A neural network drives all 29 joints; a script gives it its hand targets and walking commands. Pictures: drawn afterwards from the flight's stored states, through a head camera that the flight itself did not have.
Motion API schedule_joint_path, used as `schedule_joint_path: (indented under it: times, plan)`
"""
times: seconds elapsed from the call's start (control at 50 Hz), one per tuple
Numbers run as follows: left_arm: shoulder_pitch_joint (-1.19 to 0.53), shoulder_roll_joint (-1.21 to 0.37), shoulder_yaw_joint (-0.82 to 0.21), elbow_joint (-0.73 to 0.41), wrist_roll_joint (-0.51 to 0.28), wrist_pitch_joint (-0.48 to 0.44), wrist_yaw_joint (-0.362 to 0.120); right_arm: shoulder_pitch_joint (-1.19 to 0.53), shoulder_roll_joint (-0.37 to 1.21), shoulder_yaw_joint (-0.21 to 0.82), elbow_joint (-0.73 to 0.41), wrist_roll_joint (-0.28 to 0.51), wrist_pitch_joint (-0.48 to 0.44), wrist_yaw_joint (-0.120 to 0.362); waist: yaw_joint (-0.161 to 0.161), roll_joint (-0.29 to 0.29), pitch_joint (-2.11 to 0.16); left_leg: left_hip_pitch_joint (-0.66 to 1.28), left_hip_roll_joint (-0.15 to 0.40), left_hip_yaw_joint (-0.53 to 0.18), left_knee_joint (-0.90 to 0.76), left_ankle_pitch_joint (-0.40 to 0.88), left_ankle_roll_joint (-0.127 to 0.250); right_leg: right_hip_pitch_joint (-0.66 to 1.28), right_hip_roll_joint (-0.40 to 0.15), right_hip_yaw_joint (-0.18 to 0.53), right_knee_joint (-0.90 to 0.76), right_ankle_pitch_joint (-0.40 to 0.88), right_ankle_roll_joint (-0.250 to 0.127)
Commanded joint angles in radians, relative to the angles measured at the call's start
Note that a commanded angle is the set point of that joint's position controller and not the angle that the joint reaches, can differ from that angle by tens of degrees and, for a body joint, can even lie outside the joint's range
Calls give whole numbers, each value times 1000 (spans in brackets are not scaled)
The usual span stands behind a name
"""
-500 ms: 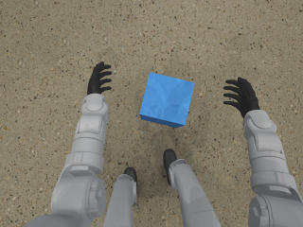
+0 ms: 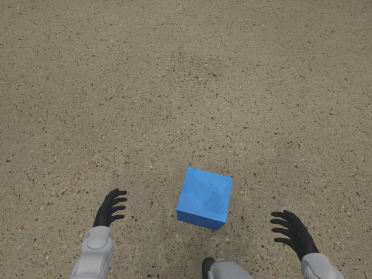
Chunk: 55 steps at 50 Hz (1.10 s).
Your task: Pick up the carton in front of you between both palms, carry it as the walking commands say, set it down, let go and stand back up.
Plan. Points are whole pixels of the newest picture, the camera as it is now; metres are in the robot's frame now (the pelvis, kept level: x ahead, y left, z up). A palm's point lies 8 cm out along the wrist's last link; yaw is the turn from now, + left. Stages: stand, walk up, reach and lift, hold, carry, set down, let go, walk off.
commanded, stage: let go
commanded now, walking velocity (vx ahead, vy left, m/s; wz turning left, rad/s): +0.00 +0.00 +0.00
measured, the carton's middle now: (203, 200) +0.41 -0.10 -0.64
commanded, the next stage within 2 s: stand in 0.66 s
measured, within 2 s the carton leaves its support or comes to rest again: neither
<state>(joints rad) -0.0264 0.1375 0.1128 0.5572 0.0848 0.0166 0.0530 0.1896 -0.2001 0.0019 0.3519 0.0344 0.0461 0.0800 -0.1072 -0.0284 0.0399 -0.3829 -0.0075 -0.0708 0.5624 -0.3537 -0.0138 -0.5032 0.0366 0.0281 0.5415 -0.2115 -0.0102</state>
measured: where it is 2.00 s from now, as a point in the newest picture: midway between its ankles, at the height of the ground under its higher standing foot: outside the picture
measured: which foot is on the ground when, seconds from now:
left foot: down 0.00-1.00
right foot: down 0.00-1.00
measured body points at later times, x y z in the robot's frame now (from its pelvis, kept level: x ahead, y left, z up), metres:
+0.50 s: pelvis +0.01 +0.03 +0.01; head +0.02 +0.03 +0.46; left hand +0.18 +0.26 -0.07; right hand +0.19 -0.22 -0.06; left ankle -0.05 +0.13 -0.73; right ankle +0.03 -0.11 -0.73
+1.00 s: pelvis +0.02 -0.01 +0.00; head +0.04 -0.04 +0.45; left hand +0.14 +0.30 -0.08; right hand +0.16 -0.29 -0.11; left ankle -0.05 +0.13 -0.73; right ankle +0.03 -0.11 -0.73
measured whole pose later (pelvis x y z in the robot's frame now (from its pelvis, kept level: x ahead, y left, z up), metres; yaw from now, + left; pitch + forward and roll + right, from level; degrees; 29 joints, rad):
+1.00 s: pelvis +0.02 -0.01 +0.00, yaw +2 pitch +0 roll +0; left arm 0.20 0.33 0.07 0.74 0.04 0.01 0.01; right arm 0.23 -0.36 -0.05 0.67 -0.04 0.01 -0.01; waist 0.01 0.07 0.02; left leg -0.14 0.00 -0.10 0.51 -0.38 -0.02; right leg -0.27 0.04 0.00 0.55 -0.28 -0.03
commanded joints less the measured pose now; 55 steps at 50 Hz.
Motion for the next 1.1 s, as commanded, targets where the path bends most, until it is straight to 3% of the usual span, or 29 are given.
schedule_joint_path:
  times: [0.0,0.16,0.3,0.32,0.38,0.5,0.64,0.66,0.7,0.74,0.8,0.94,1.0,1.08]
  plan:
    - [28,78,-1,-112,-10,-19,-19,-15,-97,-36,-73,-1,-17,-3,48,78,-238,-40,-38,48,-135,211,1,466,10,-6,-40,328,38]
    - [182,110,-47,-180,-66,10,-72,33,-117,-75,-5,-28,0,-12,77,85,-146,119,-8,26,-202,427,-21,502,39,-25,-98,346,25]
    - [208,129,-75,-223,-96,47,-107,28,-125,-95,-4,-51,33,-10,88,70,-57,133,10,19,-232,424,-20,528,48,-35,-115,274,19]
    - [252,126,-80,-168,-112,19,-86,-12,-165,-103,-63,-58,82,-34,81,66,-95,188,19,4,-193,532,-26,480,71,-52,-78,230,27]
    - [214,130,-87,-192,-114,18,-69,17,-156,-87,-40,-58,107,-50,86,85,-76,188,22,5,-172,565,-38,425,65,-43,-81,193,22]
    - [221,151,-70,-172,-102,40,-67,11,-145,-72,-46,-52,134,-62,99,90,-52,141,8,23,-177,467,-28,456,56,-30,-77,193,21]
    - [216,151,-59,-163,-92,67,-82,-7,-122,-59,-66,-54,167,-71,109,53,-31,93,-13,53,-197,281,-2,523,42,-18,-85,187,20]
    - [223,288,-14,-17,-32,40,-50,-50,-239,-88,69,-73,85,-99,136,151,0,50,18,15,-154,81,-23,355,-71,18,-86,93,26]
    - [211,301,-11,2,-19,16,-35,-19,-214,-84,91,-87,20,-99,120,84,-4,104,30,-21,-154,-95,-9,254,-75,56,-128,-127,11]
    - [176,293,-11,17,-21,0,-38,-11,-217,-83,124,-87,-12,-90,113,32,-8,116,37,-38,-136,-124,6,209,-74,75,-141,-217,-2]
    - [170,292,-13,46,-32,-15,-49,-14,-235,-85,161,-84,-34,-82,111,18,-42,140,43,-48,-118,-24,18,228,-79,78,-126,-143,-17]
    - [193,326,-13,120,-43,-23,-41,16,-268,-74,248,-78,-50,-96,110,11,-102,210,50,-47,-92,252,10,324,-101,72,-84,206,-25]
    - [199,337,-15,148,-45,-22,-36,26,-279,-66,280,-74,-50,-105,109,12,-113,223,54,-46,-89,314,5,363,-107,68,-74,304,-22]
    - [192,348,-18,180,-47,-20,-32,32,-290,-58,313,-71,-49,-111,110,17,-108,227,58,-47,-93,341,3,387,-113,67,-79,341,-20]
